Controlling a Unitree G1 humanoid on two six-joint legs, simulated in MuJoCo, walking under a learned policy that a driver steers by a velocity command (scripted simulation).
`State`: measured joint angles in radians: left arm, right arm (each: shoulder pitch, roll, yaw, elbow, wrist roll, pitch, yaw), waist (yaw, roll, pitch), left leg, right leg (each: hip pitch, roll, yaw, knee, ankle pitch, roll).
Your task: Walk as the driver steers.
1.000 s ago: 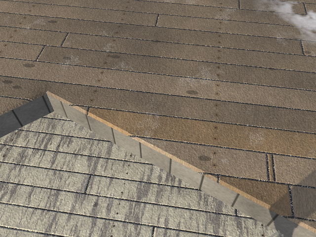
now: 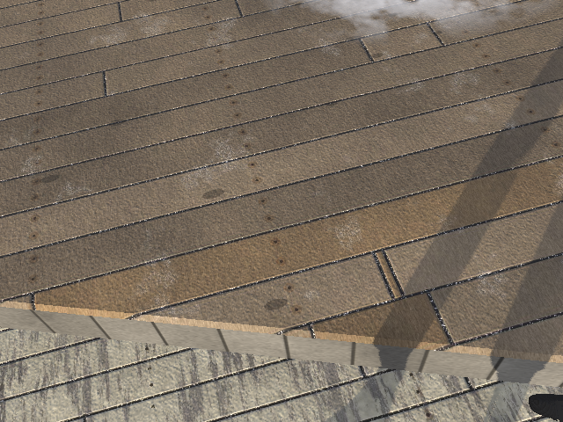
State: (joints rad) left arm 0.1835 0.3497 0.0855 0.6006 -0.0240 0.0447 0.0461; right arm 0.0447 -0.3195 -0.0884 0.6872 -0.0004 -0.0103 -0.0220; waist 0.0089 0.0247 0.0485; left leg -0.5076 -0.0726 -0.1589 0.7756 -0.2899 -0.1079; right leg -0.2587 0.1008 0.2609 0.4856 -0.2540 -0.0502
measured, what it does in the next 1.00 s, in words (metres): walks ahead, turning left: left foot, then right foot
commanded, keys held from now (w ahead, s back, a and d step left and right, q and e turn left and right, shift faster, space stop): e+shift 0.08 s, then q+shift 0.54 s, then w+q+shift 0.04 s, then q+shift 0.34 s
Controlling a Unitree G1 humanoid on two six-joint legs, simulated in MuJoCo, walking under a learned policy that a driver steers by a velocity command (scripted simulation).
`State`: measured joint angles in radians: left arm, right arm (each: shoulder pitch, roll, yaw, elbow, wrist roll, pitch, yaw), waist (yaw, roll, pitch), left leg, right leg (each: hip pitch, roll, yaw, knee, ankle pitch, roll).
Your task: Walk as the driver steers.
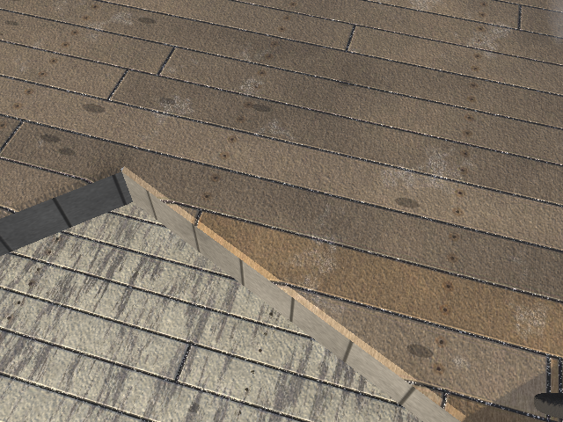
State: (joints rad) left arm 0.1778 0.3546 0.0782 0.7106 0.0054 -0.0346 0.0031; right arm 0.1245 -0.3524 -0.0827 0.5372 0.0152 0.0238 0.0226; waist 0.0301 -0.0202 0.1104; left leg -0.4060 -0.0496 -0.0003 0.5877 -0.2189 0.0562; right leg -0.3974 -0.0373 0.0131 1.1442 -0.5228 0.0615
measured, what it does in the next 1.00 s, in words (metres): walks ahead, turning right: right foot, then left foot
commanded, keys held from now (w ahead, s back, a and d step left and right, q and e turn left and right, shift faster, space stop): e+shift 0.96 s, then q+shift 0.04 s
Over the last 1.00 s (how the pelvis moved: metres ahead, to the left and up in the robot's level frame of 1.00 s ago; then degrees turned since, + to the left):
0.09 0.08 -0.02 29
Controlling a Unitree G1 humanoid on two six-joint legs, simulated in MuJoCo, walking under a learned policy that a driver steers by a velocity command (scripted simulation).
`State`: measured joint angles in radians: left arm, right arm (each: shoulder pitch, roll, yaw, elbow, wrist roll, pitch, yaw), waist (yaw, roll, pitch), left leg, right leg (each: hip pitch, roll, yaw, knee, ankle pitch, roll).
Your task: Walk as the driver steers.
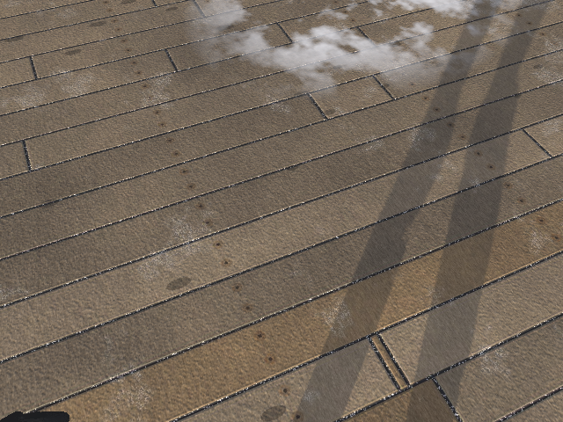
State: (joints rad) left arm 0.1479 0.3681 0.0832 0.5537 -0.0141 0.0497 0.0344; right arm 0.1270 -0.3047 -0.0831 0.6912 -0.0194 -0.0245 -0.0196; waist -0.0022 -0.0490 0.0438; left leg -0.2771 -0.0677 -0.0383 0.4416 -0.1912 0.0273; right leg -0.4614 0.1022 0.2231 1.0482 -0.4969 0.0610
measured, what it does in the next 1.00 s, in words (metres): walks ahead, turning left: right foot, then left foot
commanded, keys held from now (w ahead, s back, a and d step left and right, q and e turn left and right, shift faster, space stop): q+shift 0.14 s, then w+q+shift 0.68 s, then w+e+shift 0.18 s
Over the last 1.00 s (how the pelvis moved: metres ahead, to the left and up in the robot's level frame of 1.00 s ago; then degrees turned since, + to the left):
0.14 -0.01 0.01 -39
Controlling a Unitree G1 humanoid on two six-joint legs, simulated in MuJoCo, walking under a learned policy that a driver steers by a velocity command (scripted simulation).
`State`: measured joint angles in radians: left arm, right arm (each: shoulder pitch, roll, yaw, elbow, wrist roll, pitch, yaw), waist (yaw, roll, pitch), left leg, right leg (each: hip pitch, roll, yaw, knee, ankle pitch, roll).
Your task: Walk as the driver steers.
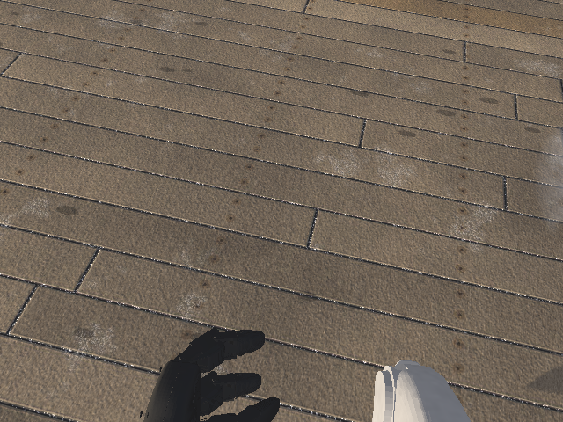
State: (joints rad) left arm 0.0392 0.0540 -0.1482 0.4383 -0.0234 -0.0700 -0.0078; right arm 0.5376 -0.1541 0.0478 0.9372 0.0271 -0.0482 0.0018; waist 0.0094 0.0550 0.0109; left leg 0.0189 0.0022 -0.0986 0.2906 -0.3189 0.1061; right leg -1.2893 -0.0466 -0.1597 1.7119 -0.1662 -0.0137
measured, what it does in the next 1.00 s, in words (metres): climbs, turning right: right foot 0.15 m higher, then left foot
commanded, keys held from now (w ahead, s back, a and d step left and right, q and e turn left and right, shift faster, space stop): w+e+shift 0.46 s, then e+shift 0.54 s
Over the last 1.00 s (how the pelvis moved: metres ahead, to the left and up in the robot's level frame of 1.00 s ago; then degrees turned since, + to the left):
0.36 0.23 0.01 37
